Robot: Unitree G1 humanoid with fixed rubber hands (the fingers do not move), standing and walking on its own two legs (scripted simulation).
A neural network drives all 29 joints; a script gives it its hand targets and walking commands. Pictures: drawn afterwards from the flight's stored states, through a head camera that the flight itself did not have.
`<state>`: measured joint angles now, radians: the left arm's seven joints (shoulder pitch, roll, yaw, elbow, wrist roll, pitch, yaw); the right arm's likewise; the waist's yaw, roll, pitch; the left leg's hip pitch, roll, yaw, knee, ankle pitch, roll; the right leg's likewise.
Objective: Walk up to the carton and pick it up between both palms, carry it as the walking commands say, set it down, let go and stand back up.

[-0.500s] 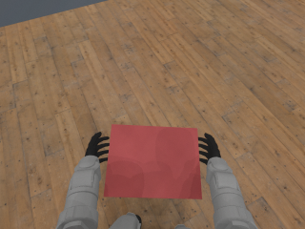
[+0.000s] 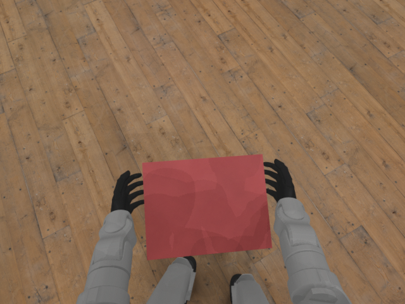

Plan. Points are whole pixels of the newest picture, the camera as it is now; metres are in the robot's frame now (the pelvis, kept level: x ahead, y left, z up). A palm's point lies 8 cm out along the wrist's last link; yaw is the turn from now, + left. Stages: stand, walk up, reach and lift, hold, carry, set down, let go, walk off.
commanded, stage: set down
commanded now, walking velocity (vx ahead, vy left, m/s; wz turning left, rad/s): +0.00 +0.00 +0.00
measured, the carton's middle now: (203, 200) +0.34 +0.05 -0.20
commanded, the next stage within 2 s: none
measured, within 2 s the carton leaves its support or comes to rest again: neither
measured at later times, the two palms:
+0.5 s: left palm (139, 203) +0.31 +0.21 -0.18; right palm (273, 190) +0.38 -0.11 -0.17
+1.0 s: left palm (148, 199) +0.33 +0.21 -0.27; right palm (267, 192) +0.40 -0.12 -0.27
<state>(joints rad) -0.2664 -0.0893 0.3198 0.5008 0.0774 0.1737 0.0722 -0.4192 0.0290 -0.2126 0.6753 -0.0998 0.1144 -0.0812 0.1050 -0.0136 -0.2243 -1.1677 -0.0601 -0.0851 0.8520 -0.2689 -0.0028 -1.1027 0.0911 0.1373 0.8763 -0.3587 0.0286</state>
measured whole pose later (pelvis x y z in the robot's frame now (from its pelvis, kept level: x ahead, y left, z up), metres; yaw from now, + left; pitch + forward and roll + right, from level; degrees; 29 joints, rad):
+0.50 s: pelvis -0.06 -0.01 -0.10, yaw +0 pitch +39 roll +0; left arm -0.62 -0.05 0.39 0.59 0.11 0.31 0.23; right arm -0.77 0.01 -0.28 0.80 -0.11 0.23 -0.15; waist 0.07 -0.08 -0.24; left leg -1.62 -0.08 -0.08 1.31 -0.36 -0.03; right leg -1.56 0.13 0.11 1.37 -0.48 0.04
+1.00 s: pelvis -0.06 -0.01 -0.17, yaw -1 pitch +45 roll -1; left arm -0.70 0.02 0.36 0.65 0.03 0.21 0.15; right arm -0.84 -0.08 -0.18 0.84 0.02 0.14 -0.17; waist 0.10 -0.05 -0.23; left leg -1.91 -0.08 -0.08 1.56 -0.44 -0.04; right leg -1.85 0.16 0.10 1.61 -0.55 0.05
